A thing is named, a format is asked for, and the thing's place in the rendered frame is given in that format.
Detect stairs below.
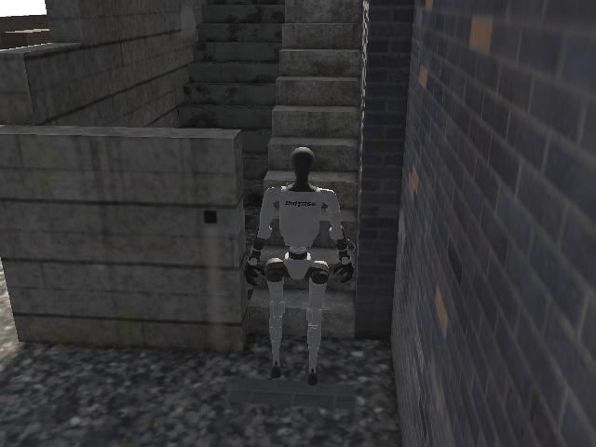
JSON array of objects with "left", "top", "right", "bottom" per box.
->
[{"left": 248, "top": 0, "right": 362, "bottom": 339}]

